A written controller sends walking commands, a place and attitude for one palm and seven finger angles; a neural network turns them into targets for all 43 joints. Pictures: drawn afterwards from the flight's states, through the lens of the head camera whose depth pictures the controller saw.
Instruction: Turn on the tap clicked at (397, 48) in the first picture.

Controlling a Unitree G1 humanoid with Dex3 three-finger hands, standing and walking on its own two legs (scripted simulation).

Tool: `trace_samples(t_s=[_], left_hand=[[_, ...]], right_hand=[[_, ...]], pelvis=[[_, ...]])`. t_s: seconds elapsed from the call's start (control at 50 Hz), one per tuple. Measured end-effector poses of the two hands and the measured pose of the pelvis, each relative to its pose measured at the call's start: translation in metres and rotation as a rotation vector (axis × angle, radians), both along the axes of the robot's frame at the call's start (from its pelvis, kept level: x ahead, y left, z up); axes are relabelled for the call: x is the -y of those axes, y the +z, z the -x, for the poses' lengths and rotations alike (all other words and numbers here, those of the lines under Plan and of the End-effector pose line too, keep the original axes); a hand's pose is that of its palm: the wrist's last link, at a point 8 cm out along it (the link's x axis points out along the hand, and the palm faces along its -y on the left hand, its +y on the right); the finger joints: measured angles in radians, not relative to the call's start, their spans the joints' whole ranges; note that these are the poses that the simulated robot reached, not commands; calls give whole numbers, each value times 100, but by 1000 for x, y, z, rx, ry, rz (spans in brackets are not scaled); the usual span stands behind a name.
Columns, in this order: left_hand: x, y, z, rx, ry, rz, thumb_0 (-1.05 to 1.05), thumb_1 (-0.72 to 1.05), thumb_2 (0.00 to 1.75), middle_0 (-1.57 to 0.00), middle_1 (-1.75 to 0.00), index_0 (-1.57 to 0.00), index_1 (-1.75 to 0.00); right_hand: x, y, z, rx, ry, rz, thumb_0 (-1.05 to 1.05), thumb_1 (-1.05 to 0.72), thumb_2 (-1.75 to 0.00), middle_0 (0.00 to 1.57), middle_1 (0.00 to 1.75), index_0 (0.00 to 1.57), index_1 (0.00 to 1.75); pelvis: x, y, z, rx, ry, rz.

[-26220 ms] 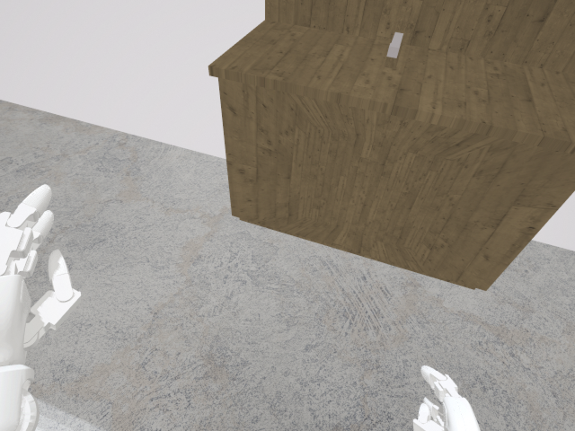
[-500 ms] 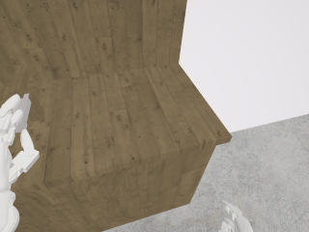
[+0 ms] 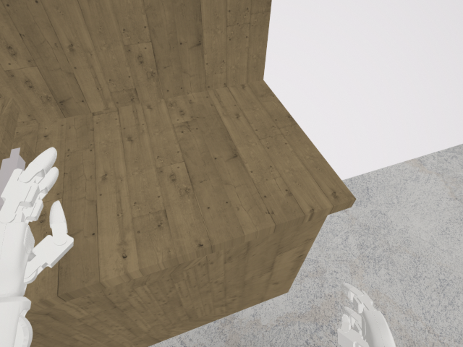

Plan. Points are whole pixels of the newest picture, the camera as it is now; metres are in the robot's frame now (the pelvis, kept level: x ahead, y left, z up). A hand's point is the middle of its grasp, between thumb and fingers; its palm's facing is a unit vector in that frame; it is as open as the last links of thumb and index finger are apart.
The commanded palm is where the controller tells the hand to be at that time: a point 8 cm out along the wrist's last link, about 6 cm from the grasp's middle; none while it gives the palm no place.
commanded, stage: shuffle to correct the standing spot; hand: left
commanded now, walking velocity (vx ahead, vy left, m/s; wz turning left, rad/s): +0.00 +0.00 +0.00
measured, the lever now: (5, 204) +0.29 +0.38 +0.10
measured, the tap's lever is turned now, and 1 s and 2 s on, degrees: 0 0 0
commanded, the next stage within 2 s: come to a stop and stand still in 0.86 s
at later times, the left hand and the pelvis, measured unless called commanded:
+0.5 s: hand (41, 240) +0.21 +0.25 +0.16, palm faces +0.33 -0.80 -0.50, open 7.4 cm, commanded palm +0.15 +0.28 +0.18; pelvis -0.01 +0.00 -0.01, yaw +1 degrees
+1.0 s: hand out of the picture +0.10 +0.29 +0.16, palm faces +0.40 -0.81 -0.43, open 7.4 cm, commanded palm +0.03 +0.33 +0.18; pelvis -0.12 +0.04 -0.02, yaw +1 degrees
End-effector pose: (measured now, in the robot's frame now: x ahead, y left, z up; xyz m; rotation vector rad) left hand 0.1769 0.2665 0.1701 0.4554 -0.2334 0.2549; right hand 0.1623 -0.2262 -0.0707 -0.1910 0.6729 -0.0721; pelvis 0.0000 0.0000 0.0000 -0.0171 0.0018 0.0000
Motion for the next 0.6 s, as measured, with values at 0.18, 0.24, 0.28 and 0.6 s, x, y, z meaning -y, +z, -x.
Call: trace_samples(t_s=[0.18,0.24,0.28,0.6], left_hand=[[-42,6,-21,98,146,-1,1,89,90,-22,-30,-22,-30],[-32,13,-28,148,112,13,1,89,90,-21,-30,-21,-30],[-21,15,-30,150,63,8,1,89,90,-21,-30,-21,-30],[-19,17,37,89,56,-144,1,89,90,-22,-30,-22,-30]], right_hand=[[-15,3,-24,-39,65,47,1,-90,-90,20,30,20,30],[-17,7,-37,-6,83,49,1,-90,-90,20,30,20,30],[-18,9,-45,21,83,46,1,-90,-90,20,30,20,30],[-19,-12,-13,14,119,35,1,-90,-90,20,30,20,30]], pelvis=[[2,-1,-20,-6,19,2],[-2,-2,-22,-9,17,5],[-4,-3,-21,-13,15,7],[3,-17,29,7,29,-5]])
